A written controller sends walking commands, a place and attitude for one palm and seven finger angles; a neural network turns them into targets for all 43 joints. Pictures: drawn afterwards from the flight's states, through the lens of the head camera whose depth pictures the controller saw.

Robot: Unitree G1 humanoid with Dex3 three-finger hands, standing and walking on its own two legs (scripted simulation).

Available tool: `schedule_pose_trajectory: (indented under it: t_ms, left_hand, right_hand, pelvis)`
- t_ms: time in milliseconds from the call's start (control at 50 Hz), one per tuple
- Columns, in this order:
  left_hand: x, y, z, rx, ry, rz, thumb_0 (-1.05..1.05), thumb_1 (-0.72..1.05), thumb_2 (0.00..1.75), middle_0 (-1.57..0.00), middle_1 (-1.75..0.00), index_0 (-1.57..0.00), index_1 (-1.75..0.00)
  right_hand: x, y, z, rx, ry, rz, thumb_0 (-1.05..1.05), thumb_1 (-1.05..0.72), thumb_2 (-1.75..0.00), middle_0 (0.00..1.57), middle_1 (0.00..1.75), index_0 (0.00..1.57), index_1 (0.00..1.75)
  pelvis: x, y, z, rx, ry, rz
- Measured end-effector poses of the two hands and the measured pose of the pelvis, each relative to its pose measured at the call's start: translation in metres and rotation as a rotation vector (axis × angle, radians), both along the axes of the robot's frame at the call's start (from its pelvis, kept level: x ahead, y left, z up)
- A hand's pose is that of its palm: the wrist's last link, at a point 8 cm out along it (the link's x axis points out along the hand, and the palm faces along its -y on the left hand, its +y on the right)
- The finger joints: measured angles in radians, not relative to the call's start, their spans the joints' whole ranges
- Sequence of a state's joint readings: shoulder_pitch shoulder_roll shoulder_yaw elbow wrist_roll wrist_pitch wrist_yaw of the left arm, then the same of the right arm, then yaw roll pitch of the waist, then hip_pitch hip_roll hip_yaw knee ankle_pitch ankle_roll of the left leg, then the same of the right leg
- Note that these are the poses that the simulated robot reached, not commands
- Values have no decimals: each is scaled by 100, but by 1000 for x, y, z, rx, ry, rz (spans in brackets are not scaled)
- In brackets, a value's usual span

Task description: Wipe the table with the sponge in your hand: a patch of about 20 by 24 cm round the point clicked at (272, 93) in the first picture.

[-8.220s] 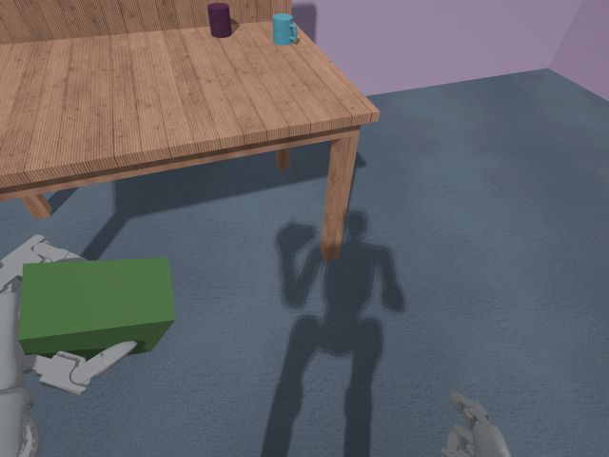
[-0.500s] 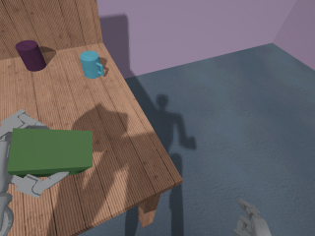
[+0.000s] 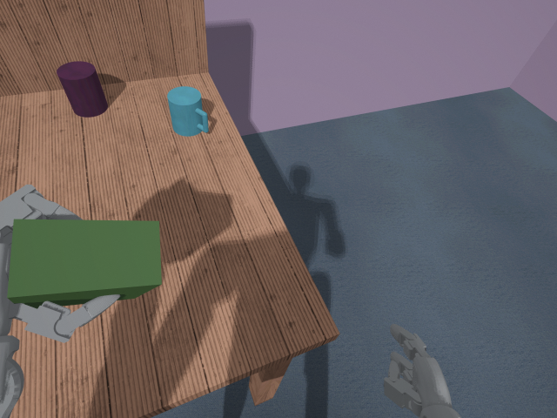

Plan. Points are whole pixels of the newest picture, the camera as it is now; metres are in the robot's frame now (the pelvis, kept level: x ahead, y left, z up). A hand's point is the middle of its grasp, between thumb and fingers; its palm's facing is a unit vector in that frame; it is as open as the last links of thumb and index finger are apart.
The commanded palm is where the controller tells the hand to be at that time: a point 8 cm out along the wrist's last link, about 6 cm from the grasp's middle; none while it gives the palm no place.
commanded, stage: look again from close up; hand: left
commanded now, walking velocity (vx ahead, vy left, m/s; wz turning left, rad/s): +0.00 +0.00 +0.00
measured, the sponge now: (107, 266) +0.23 +0.22 +0.14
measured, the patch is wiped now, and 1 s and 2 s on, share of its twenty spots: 0.00 0.00 0.00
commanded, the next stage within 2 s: turn the palm down, sponge in hand in 0.18 s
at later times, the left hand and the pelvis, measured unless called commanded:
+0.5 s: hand (72, 250) +0.24 +0.25 +0.16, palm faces +0.34 -0.79 -0.51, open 9.9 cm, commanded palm +0.16 +0.27 +0.18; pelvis -0.01 -0.02 -0.01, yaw +0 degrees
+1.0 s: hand (106, 280) +0.21 +0.21 +0.15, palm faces +0.26 -0.57 -0.78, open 9.9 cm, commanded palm +0.17 +0.25 +0.18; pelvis -0.01 -0.06 -0.01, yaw +1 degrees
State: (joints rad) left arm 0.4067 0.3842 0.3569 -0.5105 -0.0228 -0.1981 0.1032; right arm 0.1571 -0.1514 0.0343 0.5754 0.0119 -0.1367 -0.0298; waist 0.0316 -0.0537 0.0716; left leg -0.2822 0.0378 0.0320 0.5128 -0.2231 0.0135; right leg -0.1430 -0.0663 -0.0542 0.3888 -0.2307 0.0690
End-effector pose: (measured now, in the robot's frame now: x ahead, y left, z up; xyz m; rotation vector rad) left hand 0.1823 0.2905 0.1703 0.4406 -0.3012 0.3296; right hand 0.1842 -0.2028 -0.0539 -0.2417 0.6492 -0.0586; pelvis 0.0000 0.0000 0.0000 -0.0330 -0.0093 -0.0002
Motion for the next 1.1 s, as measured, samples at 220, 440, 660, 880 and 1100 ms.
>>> schedule_pose_trajectory:
  t_ms: [220,440,660,880,1100]
  left_hand:
    - [-3,-8,3,-12,11,17,-1,-49,102,-76,-135,-76,-135]
    - [23,13,34,63,49,80,-1,-48,102,-76,-135,-76,-135]
    - [-27,-32,11,233,140,68,-1,-48,102,-76,-135,-76,-135]
    - [-14,-35,9,347,302,141,-1,-48,102,-76,-135,-76,-135]
    - [0,-43,21,489,317,153,-1,-48,102,-76,-135,-76,-135]
  right_hand:
    - [-16,-27,-5,-32,48,-57,1,-90,-90,20,30,20,30]
    - [-30,-38,-25,11,69,-10,1,-90,-90,20,30,20,30]
    - [-19,-60,-25,2,1,30,1,-90,-90,20,30,20,30]
    - [-15,-76,-36,16,-12,14,1,-90,-90,20,30,20,30]
    - [-13,-91,-42,18,37,-48,1,-90,-90,20,30,20,30]
  pelvis:
    - [1,-6,1,2,-6,3]
    - [-11,-19,-5,18,-29,0]
    - [-23,-46,-13,23,-28,25]
    - [-25,-61,-14,33,-33,31]
    - [-3,-62,-15,33,-1,7]
